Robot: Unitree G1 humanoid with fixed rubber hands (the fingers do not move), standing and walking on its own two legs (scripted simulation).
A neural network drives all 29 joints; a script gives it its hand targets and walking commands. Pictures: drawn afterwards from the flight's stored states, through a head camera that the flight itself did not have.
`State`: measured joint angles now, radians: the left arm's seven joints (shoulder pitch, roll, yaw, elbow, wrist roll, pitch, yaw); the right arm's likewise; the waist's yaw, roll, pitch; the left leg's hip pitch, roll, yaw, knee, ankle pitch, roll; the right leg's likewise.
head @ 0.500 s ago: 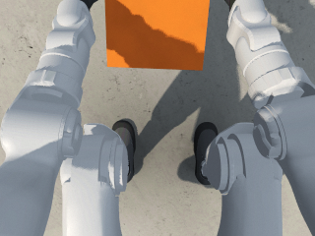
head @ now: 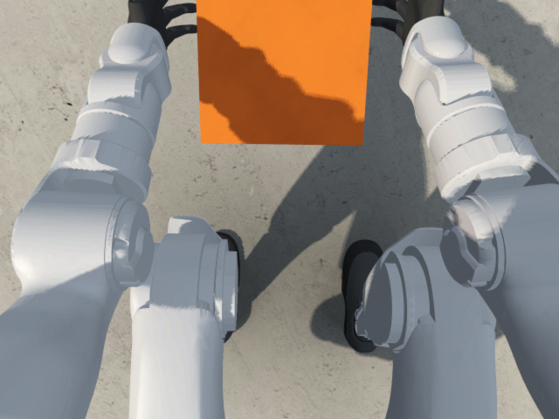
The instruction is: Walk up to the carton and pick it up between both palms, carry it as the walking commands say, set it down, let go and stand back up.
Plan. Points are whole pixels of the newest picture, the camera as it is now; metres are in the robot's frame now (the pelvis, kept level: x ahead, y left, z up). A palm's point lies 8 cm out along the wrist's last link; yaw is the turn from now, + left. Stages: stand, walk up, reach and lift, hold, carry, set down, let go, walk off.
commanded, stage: reach and lift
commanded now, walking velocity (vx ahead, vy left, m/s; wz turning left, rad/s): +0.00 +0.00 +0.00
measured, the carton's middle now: (282, 59) +0.52 +0.04 -0.26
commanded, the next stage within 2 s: none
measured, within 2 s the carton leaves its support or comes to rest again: leaves its support in 0.22 s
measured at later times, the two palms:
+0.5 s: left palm (141, 20) +0.52 +0.18 -0.14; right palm (438, 13) +0.53 -0.11 -0.13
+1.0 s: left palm (125, 14) +0.51 +0.18 -0.10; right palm out of the picture +0.54 -0.09 -0.09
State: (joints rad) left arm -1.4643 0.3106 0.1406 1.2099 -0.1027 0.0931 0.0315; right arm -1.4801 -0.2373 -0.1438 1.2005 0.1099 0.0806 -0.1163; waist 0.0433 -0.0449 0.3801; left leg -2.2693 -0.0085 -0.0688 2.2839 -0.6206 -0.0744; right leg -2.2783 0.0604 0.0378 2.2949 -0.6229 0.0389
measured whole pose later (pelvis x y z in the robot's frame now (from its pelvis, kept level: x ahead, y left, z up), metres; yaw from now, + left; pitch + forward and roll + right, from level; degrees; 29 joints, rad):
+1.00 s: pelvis -0.02 +0.00 +0.04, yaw +1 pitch +27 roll +0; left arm -1.41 0.20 0.22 0.78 -0.03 0.31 0.28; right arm -1.46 -0.11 -0.28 0.81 -0.01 0.26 -0.35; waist 0.03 -0.03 0.52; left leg -2.06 -0.10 -0.09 2.15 -0.56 -0.11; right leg -2.05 0.12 0.08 2.17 -0.59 0.10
